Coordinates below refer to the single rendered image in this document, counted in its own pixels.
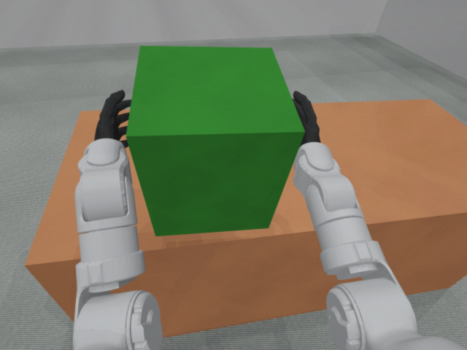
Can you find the right robot forearm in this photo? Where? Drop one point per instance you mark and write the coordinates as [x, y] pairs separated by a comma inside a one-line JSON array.
[[347, 248]]

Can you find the robot left hand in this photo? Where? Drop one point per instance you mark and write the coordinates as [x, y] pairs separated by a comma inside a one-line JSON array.
[[108, 125]]

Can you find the pedestal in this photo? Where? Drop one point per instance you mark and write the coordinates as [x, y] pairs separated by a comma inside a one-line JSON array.
[[407, 162]]

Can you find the robot right upper arm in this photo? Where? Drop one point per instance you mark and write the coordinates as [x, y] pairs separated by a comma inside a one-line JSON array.
[[374, 314]]

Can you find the robot left upper arm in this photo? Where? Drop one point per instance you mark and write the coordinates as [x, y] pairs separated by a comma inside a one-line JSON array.
[[121, 321]]

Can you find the carton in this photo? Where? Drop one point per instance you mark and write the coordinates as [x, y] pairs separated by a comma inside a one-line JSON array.
[[213, 133]]

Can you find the robot right hand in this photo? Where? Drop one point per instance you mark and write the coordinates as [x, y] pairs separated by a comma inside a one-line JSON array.
[[308, 118]]

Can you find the left robot forearm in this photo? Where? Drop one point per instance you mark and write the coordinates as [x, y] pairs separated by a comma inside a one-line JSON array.
[[105, 207]]

